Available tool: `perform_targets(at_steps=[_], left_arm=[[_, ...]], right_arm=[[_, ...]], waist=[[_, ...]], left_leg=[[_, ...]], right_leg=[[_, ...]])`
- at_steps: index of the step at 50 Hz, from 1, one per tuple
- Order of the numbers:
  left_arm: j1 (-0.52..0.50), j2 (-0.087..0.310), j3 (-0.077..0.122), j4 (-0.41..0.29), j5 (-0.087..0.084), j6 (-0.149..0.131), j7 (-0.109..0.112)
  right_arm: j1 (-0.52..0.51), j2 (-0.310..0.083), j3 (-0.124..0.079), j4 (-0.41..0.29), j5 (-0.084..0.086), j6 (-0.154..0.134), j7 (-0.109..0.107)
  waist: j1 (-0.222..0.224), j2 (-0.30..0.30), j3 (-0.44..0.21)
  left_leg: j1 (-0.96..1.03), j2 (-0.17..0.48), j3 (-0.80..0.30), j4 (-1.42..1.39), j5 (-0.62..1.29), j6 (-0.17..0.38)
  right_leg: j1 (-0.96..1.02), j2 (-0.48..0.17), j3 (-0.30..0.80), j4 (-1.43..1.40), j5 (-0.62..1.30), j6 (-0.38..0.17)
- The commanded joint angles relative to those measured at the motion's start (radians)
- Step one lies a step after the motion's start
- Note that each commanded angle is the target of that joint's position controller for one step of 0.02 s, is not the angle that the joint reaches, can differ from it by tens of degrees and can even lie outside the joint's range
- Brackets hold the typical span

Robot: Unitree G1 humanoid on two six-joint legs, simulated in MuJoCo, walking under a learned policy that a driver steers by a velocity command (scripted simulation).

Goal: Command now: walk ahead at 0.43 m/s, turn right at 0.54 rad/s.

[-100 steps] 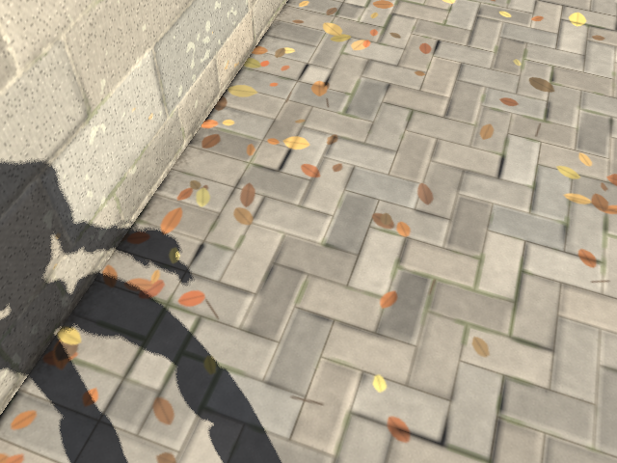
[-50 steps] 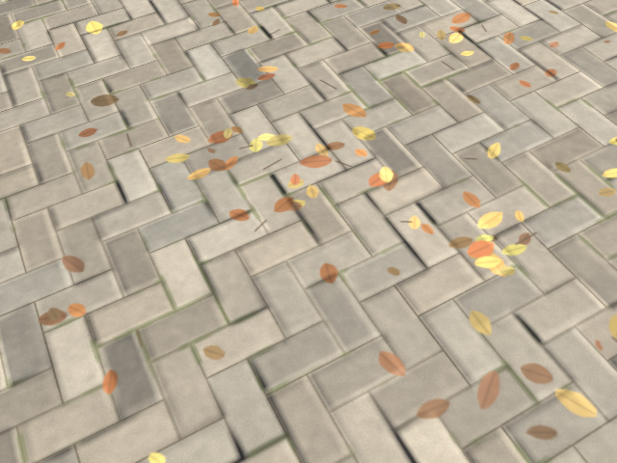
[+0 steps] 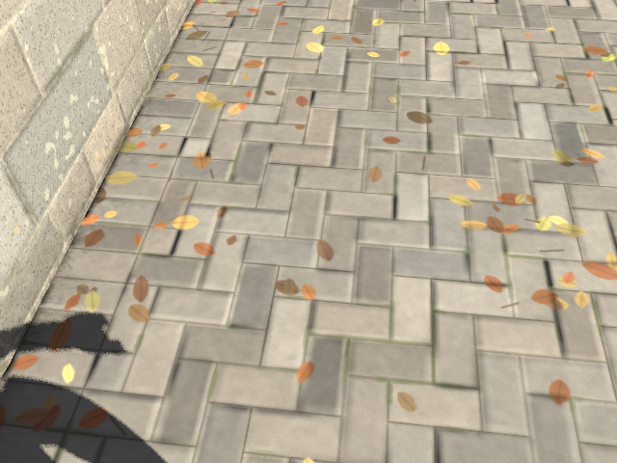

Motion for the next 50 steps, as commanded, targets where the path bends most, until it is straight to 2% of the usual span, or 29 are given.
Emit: perform_targets(at_steps=[1, 2, 3, 7, 12, 15, 18, 20, 21, 22, 23, 24, 25, 26, 27, 28, 30, 32, 35, 38, 40, 42, 44, 45, 46, 47, 48, 49, 50], left_arm=[[-0.237, 0.115, 0.03, -0.174, -0.017, -0.023, 0.02], [-0.257, 0.067, 0.014, -0.208, -0.03, -0.035, 0.016], [-0.218, 0.106, 0.023, -0.203, -0.021, -0.044, 0.013], [-0.163, 0.081, 0.013, -0.193, -0.019, -0.04, -0.017], [-0.263, 0.044, -0.021, -0.246, -0.014, -0.042, -0.059], [-0.338, 0.029, -0.035, -0.269, -0.015, -0.049, -0.083], [-0.236, 0.112, 0.004, -0.255, -0.02, -0.043, -0.079], [0.173, 0.258, 0.086, -0.159, -0.034, -0.019, -0.061], [0.287, 0.305, 0.102, -0.092, -0.042, -0.001, -0.037], [0.205, 0.372, 0.094, -0.139, -0.012, -0.022, -0.035], [0.259, 0.231, 0.069, -0.132, 0.004, -0.035, -0.037], [0.228, 0.219, 0.062, -0.109, 0.016, -0.053, -0.037], [0.142, 0.198, 0.05, -0.108, 0.019, -0.07, -0.039], [0.052, 0.147, 0.033, -0.111, 0.035, -0.081, -0.04], [0.003, 0.105, 0.019, -0.114, 0.054, -0.09, -0.039], [-0.014, 0.076, 0.013, -0.102, 0.049, -0.098, -0.041], [-0.002, 0.066, 0.011, -0.069, 0.038, -0.119, -0.042], [0.012, 0.077, 0.014, -0.055, 0.043, -0.132, -0.031], [0.054, 0.081, 0.009, -0.035, 0.047, -0.147, -0.006], [0.116, 0.121, 0.011, -0.002, 0.041, -0.145, 0.019], [0.124, 0.162, 0.017, 0.004, 0.049, -0.122, 0.039], [0.096, 0.225, 0.037, -0.008, 0.06, -0.083, 0.07], [-0.055, 0.26, 0.053, -0.058, 0.072, -0.06, 0.077], [-0.173, 0.193, 0.036, -0.077, 0.047, -0.073, 0.051], [-0.054, -0.047, -0.031, -0.143, 0.042, -0.112, 0.014], [0.018, -0.013, -0.052, -0.193, -0.009, -0.158, -0.014], [-0.074, 0.092, -0.036, -0.213, -0.017, -0.181, -0.027], [-0.092, 0.096, -0.031, -0.224, -0.006, -0.184, -0.029], [-0.083, 0.082, -0.034, -0.209, 0.023, -0.173, -0.021]], right_arm=[[0.239, -0.201, -0.085, 0.003, -0.003, -0.061, -0.005], [0.256, -0.251, -0.108, 0.033, 0.006, -0.07, -0.001], [0.218, -0.195, -0.093, 0.025, 0.001, -0.078, -0.004], [0.203, -0.139, -0.075, 0.041, 0.001, -0.086, -0.007], [0.207, -0.176, -0.071, 0.094, -0.003, -0.089, -0.004], [0.241, -0.222, -0.076, 0.13, -0.001, -0.085, -0.003], [0.255, -0.305, -0.088, 0.146, -0.003, -0.072, -0.008], [0.207, -0.33, -0.092, 0.118, 0.0, -0.07, -0.013], [0.237, -0.209, -0.058, 0.096, -0.02, -0.091, -0.013], [0.349, -0.095, -0.006, 0.012, 0.007, -0.135, 0.001], [0.204, -0.237, -0.034, 0.033, 0.053, -0.162, 0.006], [0.116, -0.222, -0.032, -0.005, 0.09, -0.162, -0.003], [0.101, -0.189, -0.019, 0.001, 0.076, -0.158, -0.015], [0.133, -0.178, -0.021, 0.024, 0.059, -0.14, -0.015], [0.202, -0.171, -0.025, 0.057, 0.064, -0.108, -0.004], [0.224, -0.159, -0.027, 0.078, 0.063, -0.08, 0.0], [0.189, -0.119, -0.021, 0.084, 0.059, -0.041, 0.001], [0.098, -0.109, -0.018, 0.058, 0.046, -0.04, 0.003], [0.002, -0.108, -0.019, 0.044, 0.042, -0.071, 0.023], [-0.079, -0.076, -0.01, 0.024, 0.05, -0.096, 0.06], [-0.083, -0.105, -0.024, 0.012, 0.053, -0.102, 0.083], [0.014, -0.152, -0.047, 0.013, 0.064, -0.084, 0.089], [0.446, -0.267, -0.102, 0.114, 0.064, -0.041, 0.069], [0.643, -0.278, -0.105, 0.176, 0.06, -0.02, 0.046], [0.562, -0.233, -0.079, 0.181, 0.012, -0.034, 0.047], [0.408, -0.188, -0.065, 0.105, -0.008, -0.05, 0.046], [0.375, -0.157, -0.067, 0.058, -0.001, -0.058, 0.041], [0.299, -0.163, -0.066, 0.046, 0.004, -0.07, 0.045], [0.224, -0.167, -0.066, 0.022, 0.009, -0.084, 0.046]], waist=[[-0.185, -0.058, 0.04], [-0.168, 0.146, 0.063], [-0.125, 0.087, 0.087], [-0.092, 0.056, 0.09], [-0.099, 0.064, 0.161], [-0.109, 0.045, 0.199], [0.002, 0.159, 0.064], [0.24, 0.169, -0.149], [0.216, -0.02, -0.162], [0.06, -0.305, -0.398], [0.178, -0.095, -0.428], [0.149, -0.067, -0.221], [0.086, 0.047, -0.11], [0.022, 0.043, -0.053], [-0.031, -0.024, -0.015], [-0.048, -0.059, 0.011], [-0.05, -0.063, 0.091], [-0.025, -0.052, 0.145], [0.017, -0.025, 0.147], [0.048, -0.02, 0.15], [0.029, -0.071, 0.108], [-0.055, -0.148, 0.023], [-0.282, -0.154, -0.129], [-0.387, 0.045, -0.115], [-0.171, 0.438, -0.097], [-0.1, 0.34, -0.239], [-0.118, 0.113, -0.158], [-0.029, -0.106, -0.042], [0.019, -0.167, 0.016]], left_leg=[[0.435, 0.198, -0.2, -0.247, -0.179, 0.092], [0.49, 0.406, -0.479, -0.36, -0.271, 0.163], [0.457, 0.459, -0.504, -0.355, -0.245, 0.19], [0.415, 0.393, -0.228, -0.389, 0.007, 0.136], [0.239, 0.309, 0.105, -0.434, 0.27, 0.081], [0.197, 0.303, 0.227, -0.46, 0.437, 0.053], [0.267, 0.323, 0.301, -0.204, 1.338, 0.029], [0.048, 0.315, 0.302, 0.286, 1.453, -0.003], [-0.3, 0.202, 0.249, 0.665, 0.421, -0.052], [-0.589, 0.043, 0.056, 1.028, -0.133, -0.062], [-0.619, 0.105, -0.082, 1.013, 0.027, -0.022], [-0.653, 0.127, -0.045, 0.98, 0.078, -0.011], [-0.6, 0.182, -0.039, 0.911, 0.116, -0.007], [-0.53, 0.228, -0.04, 0.862, 0.161, -0.004], [-0.463, 0.265, -0.051, 0.843, 0.208, -0.002], [-0.437, 0.278, -0.046, 0.818, 0.22, -0.006], [-0.475, 0.266, -0.051, 0.77, 0.273, -0.019], [-0.513, 0.225, -0.041, 0.626, 0.407, -0.028], [-0.468, 0.16, 0.063, 0.364, 0.649, -0.027], [-0.439, 0.108, 0.136, 0.162, 0.747, 0.007], [-0.41, 0.035, 0.211, 0.087, 0.697, 0.038], [-0.309, -0.024, 0.269, 0.103, 0.56, 0.064], [0.107, -0.003, 0.175, 0.168, 0.422, 0.142], [0.322, 0.053, 0.081, 0.045, 0.512, 0.19], [0.56, 0.121, -0.23, 0.133, 0.365, 0.318], [0.588, 0.273, -0.705, -0.144, -0.206, 0.441], [0.468, 0.29, -0.776, -0.319, -0.358, 0.382], [0.268, 0.288, -0.754, -0.365, -0.335, 0.336], [0.107, 0.243, -0.703, -0.369, -0.254, 0.335]], right_leg=[[-0.525, -0.015, 0.119, -0.045, -0.275, -0.009], [-0.676, -0.006, 0.013, 0.234, -0.155, 0.006], [-0.735, -0.092, 0.027, 0.407, -0.134, -0.002], [-0.788, -0.168, -0.016, 0.634, 0.017, 0.001], [-0.658, -0.195, -0.12, 0.493, 0.209, 0.031], [-0.495, -0.157, -0.228, 0.297, 0.244, -0.022], [-0.199, -0.005, -0.344, 0.267, 0.145, -0.101], [0.389, 0.064, -0.302, 0.192, 0.138, -0.188], [0.712, -0.043, -0.059, 0.17, 0.116, -0.214], [0.916, -0.349, 0.68, -0.128, -0.328, -0.433], [0.843, -0.358, 0.751, -0.289, -0.51, -0.351], [0.653, -0.363, 0.656, -0.337, -0.425, -0.307], [0.439, -0.347, 0.534, -0.338, -0.275, -0.28], [0.271, -0.306, 0.391, -0.319, -0.173, -0.267], [0.144, -0.27, 0.269, -0.331, -0.115, -0.253], [0.069, -0.249, 0.185, -0.354, -0.069, -0.241], [-0.026, -0.215, 0.013, -0.393, 0.056, -0.192], [-0.043, -0.159, -0.145, -0.434, 0.233, -0.127], [0.025, -0.11, -0.281, -0.467, 0.435, -0.043], [0.184, -0.149, -0.315, -0.479, 0.636, 0.022], [0.349, -0.173, -0.335, -0.387, 1.017, 0.057], [0.466, -0.221, -0.345, -0.184, 1.451, 0.075], [0.32, -0.249, -0.309, 0.295, 1.609, 0.057], [0.097, -0.088, -0.338, 0.814, 0.861, 0.054], [-0.435, 0.085, -0.153, 1.232, -0.294, 0.081], [-0.602, 0.066, 0.028, 1.25, -0.26, 0.021], [-0.575, 0.018, 0.046, 1.094, -0.144, -0.049], [-0.524, -0.024, 0.03, 0.939, -0.057, -0.068], [-0.451, -0.056, 0.04, 0.832, -0.021, -0.055]])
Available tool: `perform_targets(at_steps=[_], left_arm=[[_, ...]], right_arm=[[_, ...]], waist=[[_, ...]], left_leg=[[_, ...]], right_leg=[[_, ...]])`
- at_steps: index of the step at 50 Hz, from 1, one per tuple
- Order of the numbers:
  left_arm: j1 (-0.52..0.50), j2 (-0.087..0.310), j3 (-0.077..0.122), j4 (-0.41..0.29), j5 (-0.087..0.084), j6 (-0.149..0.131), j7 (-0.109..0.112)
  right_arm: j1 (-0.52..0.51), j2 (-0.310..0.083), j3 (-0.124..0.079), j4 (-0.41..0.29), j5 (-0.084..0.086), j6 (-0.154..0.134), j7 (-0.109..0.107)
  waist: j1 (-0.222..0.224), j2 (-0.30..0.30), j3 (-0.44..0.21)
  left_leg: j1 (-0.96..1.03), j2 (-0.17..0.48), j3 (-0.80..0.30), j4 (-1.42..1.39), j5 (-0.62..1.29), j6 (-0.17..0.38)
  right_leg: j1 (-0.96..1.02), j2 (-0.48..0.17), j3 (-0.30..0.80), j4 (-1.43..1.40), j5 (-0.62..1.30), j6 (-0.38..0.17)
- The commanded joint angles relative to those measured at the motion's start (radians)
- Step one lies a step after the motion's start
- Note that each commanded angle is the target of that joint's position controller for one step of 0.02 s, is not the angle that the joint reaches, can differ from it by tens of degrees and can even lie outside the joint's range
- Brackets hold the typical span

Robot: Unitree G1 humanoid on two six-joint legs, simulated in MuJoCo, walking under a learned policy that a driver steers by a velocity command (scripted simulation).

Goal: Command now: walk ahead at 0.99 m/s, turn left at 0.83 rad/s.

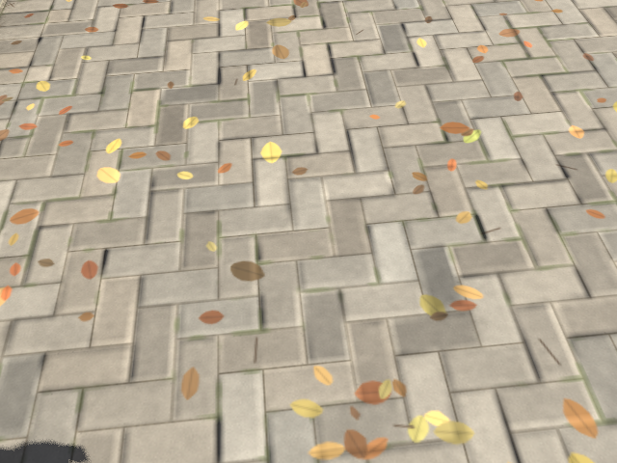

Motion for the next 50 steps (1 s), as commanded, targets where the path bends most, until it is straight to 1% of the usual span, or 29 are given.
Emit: perform_targets(at_steps=[1, 3, 4, 5, 6, 7, 8, 10, 12, 13, 14, 15, 16, 17, 18, 19, 21, 22, 24, 26, 28, 31, 33, 34, 35, 36, 38, 43, 50], left_arm=[[-0.006, 0.106, 0.016, -0.14, 0.025, -0.036, -0.004], [0.007, 0.153, 0.03, -0.123, 0.027, -0.009, 0.017], [-0.045, 0.143, 0.025, -0.147, 0.048, -0.006, 0.025], [-0.102, 0.105, 0.011, -0.173, 0.064, -0.006, 0.026], [-0.154, 0.058, -0.004, -0.186, 0.071, -0.006, 0.022], [-0.193, 0.03, -0.01, -0.195, 0.064, -0.005, 0.019], [-0.208, 0.028, -0.006, -0.199, 0.049, -0.002, 0.017], [-0.241, 0.06, 0.013, -0.212, 0.032, 0.001, 0.016], [-0.214, 0.098, 0.038, -0.201, 0.033, -0.006, 0.014], [-0.127, 0.115, 0.052, -0.171, 0.036, -0.013, 0.011], [0.021, 0.133, 0.063, -0.126, 0.042, -0.019, 0.006], [0.166, 0.173, 0.064, -0.092, 0.059, -0.024, 0.003], [0.187, 0.158, 0.056, -0.063, 0.069, -0.012, -0.008], [0.154, 0.142, 0.063, -0.077, 0.041, 0.006, -0.014], [0.062, 0.108, 0.057, -0.097, 0.031, 0.024, -0.007], [-0.022, 0.07, 0.036, -0.103, 0.03, 0.039, -0.002], [-0.081, 0.071, 0.028, -0.081, 0.041, 0.053, 0.0], [-0.082, 0.063, 0.028, -0.065, 0.043, 0.056, -0.004], [-0.067, 0.074, 0.035, -0.035, 0.044, 0.056, -0.005], [-0.04, 0.092, 0.043, -0.009, 0.037, 0.062, -0.002], [-0.043, 0.104, 0.046, 0.0, 0.03, 0.077, 0.001], [-0.065, 0.086, 0.034, 0.009, 0.023, 0.098, 0.004], [-0.014, 0.059, 0.022, 0.035, 0.033, 0.095, 0.002], [0.021, 0.081, 0.034, 0.034, 0.026, 0.095, 0.004], [-0.009, 0.098, 0.037, 0.038, 0.033, 0.095, 0.009], [-0.021, 0.084, 0.036, 0.035, 0.031, 0.096, 0.012], [-0.006, 0.067, 0.033, 0.047, 0.034, 0.104, 0.019], [-0.015, 0.057, 0.034, 0.063, 0.029, 0.105, 0.017], [-0.031, 0.06, 0.038, 0.095, 0.022, 0.117, 0.023]], right_arm=[[-0.044, -0.125, -0.026, -0.119, -0.008, -0.035, -0.01], [-0.104, -0.103, -0.018, -0.123, -0.005, -0.035, -0.025], [-0.101, -0.095, -0.013, -0.112, 0.002, -0.035, -0.037], [-0.088, -0.093, -0.011, -0.088, 0.01, -0.028, -0.051], [-0.046, -0.091, -0.013, -0.056, 0.021, -0.017, -0.064], [0.032, -0.094, -0.015, -0.022, 0.025, -0.008, -0.069], [0.081, -0.102, -0.017, 0.002, 0.025, 0.001, -0.07], [0.119, -0.091, -0.017, 0.032, 0.022, 0.017, -0.071], [0.106, -0.073, -0.017, 0.04, 0.014, 0.029, -0.081], [0.057, -0.08, -0.021, 0.026, 0.008, 0.033, -0.086], [0.004, -0.07, -0.018, 0.001, -0.001, 0.034, -0.084], [0.035, 0.002, 0.004, -0.032, -0.022, 0.03, -0.075], [0.295, 0.025, 0.023, 0.019, 0.005, 0.025, -0.055], [0.311, -0.062, 0.014, 0.058, 0.015, 0.036, -0.046], [0.151, -0.108, 0.0, 0.025, 0.024, 0.054, -0.049], [0.009, -0.119, -0.005, -0.015, 0.011, 0.068, -0.06], [-0.048, -0.082, -0.002, -0.048, -0.004, 0.09, -0.072], [-0.025, -0.046, 0.007, -0.039, -0.009, 0.091, -0.074], [-0.01, 0.004, 0.023, -0.028, -0.018, 0.079, -0.08], [-0.021, 0.004, 0.027, -0.019, -0.02, 0.076, -0.082], [-0.043, -0.027, 0.018, -0.015, -0.015, 0.088, -0.08], [-0.098, -0.024, 0.016, -0.02, -0.03, 0.098, -0.075], [-0.12, -0.055, 0.015, -0.043, -0.046, 0.09, -0.08], [-0.13, -0.111, -0.004, -0.02, -0.038, 0.087, -0.079], [-0.136, -0.061, 0.004, -0.022, -0.036, 0.078, -0.076], [-0.138, -0.027, 0.014, -0.015, -0.039, 0.069, -0.075], [-0.153, -0.013, 0.017, -0.013, -0.032, 0.053, -0.074], [-0.129, -0.025, 0.011, 0.004, -0.023, 0.037, -0.077], [-0.108, -0.023, 0.009, 0.038, -0.018, 0.042, -0.081]], waist=[[0.11, -0.168, -0.014], [0.137, -0.132, 0.043], [0.115, -0.115, 0.061], [0.088, -0.083, 0.065], [0.046, -0.047, 0.035], [-0.008, -0.019, -0.02], [-0.04, 0.014, -0.056], [-0.066, 0.065, -0.067], [-0.033, 0.093, -0.098], [0.028, 0.099, -0.138], [0.107, 0.093, -0.219], [0.127, -0.085, -0.373], [0.036, -0.363, -0.546], [0.068, -0.224, -0.565], [0.084, -0.112, -0.433], [0.074, -0.004, -0.285], [0.023, -0.057, -0.156], [0.011, -0.088, -0.142], [0.009, -0.117, -0.183], [0.021, -0.126, -0.245], [0.028, -0.126, -0.242], [0.02, -0.128, -0.128], [0.03, -0.078, -0.085], [0.077, 0.044, -0.053], [0.052, 0.036, -0.04], [0.059, 0.042, -0.048], [0.068, 0.034, -0.051], [0.063, 0.004, -0.089], [0.057, -0.016, -0.103]], left_leg=[[0.211, 0.299, -0.751, -0.488, -0.382, 0.186], [0.054, 0.234, -0.55, -0.47, 0.01, 0.155], [-0.022, 0.2, -0.432, -0.447, 0.288, 0.135], [-0.081, 0.153, -0.325, -0.409, 0.46, 0.099], [-0.102, 0.098, -0.248, -0.369, 0.483, 0.052], [-0.076, 0.09, -0.241, -0.352, 0.422, 0.016], [-0.024, 0.102, -0.258, -0.337, 0.361, -0.002], [0.105, 0.128, -0.308, -0.274, 0.304, -0.022], [0.244, 0.162, -0.356, -0.154, 0.346, -0.051], [0.281, 0.161, -0.348, -0.057, 0.444, -0.082], [0.283, 0.139, -0.307, 0.112, 0.468, -0.128], [0.096, 0.072, -0.255, 0.458, -0.014, -0.184], [-0.103, -0.011, -0.281, 0.75, -0.521, -0.23], [-0.165, 0.071, -0.325, 0.84, -0.447, -0.243], [-0.197, 0.114, -0.268, 0.844, -0.376, -0.257], [-0.195, 0.146, -0.21, 0.754, -0.31, -0.26], [-0.102, 0.197, -0.166, 0.565, -0.245, -0.255], [-0.034, 0.201, -0.14, 0.45, -0.242, -0.255], [0.063, 0.195, -0.104, 0.27, -0.247, -0.264], [0.128, 0.207, -0.11, 0.158, -0.158, -0.261], [0.181, 0.21, -0.113, 0.073, -0.094, -0.249], [0.276, 0.196, -0.09, -0.116, 0.007, -0.205], [0.318, 0.277, -0.173, -0.199, 0.031, -0.157], [0.202, 0.258, -0.169, -0.187, -0.125, -0.132], [0.139, 0.239, -0.161, -0.213, -0.183, -0.138], [0.113, 0.24, -0.161, -0.226, -0.181, -0.151], [0.103, 0.232, -0.154, -0.22, -0.119, -0.17], [0.147, 0.228, -0.148, -0.183, 0.039, -0.177], [0.172, 0.217, -0.139, -0.173, 0.105, -0.182]], right_leg=[[-0.387, -0.085, 0.112, -0.125, 0.072, -0.006], [-0.303, -0.131, 0.063, -0.292, 0.106, 0.054], [-0.253, -0.128, 0.006, -0.406, 0.163, 0.084], [-0.193, -0.113, -0.045, -0.545, 0.262, 0.104], [-0.111, -0.085, -0.082, -0.689, 0.395, 0.11], [-0.043, -0.045, -0.105, -0.782, 0.553, 0.112], [-0.013, -0.015, -0.106, -0.854, 0.64, 0.115], [-0.034, 0.004, -0.079, -0.966, 0.651, 0.104], [-0.033, 0.004, -0.049, -1.031, 0.637, 0.068], [0.041, 0.001, -0.053, -1.065, 0.668, 0.047], [0.184, -0.048, -0.043, -1.063, 0.787, 0.024], [0.492, -0.263, 0.141, -0.931, 1.215, -0.057], [0.724, -0.528, 0.565, -0.931, 1.26, -0.298], [0.677, -0.521, 0.651, -0.986, 0.897, -0.319], [0.538, -0.455, 0.542, -1.033, 0.611, -0.278], [0.332, -0.375, 0.423, -1.092, 0.477, -0.223], [0.084, -0.277, 0.302, -1.161, 0.426, -0.173], [0.021, -0.23, 0.22, -1.171, 0.496, -0.154], [0.013, -0.21, 0.137, -1.155, 0.732, -0.171], [0.055, -0.238, 0.138, -1.146, 0.735, -0.191], [0.033, -0.248, 0.155, -1.174, 0.461, -0.187], [-0.105, -0.198, 0.158, -1.22, -0.047, -0.123], [-0.161, -0.156, 0.138, -1.191, -0.171, -0.045], [-0.121, -0.093, 0.055, -1.173, -0.127, -0.014], [-0.057, -0.086, 0.039, -1.124, -0.069, 0.0], [-0.02, -0.082, 0.028, -1.101, -0.023, -0.002], [0.012, -0.079, 0.013, -1.075, 0.039, -0.011], [0.052, -0.082, 0.007, -1.031, 0.202, -0.023], [0.093, -0.086, 0.007, -1.0, 0.323, -0.027]])
Over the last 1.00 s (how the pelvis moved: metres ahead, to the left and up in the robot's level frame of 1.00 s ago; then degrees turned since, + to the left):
0.69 -0.33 -0.02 -9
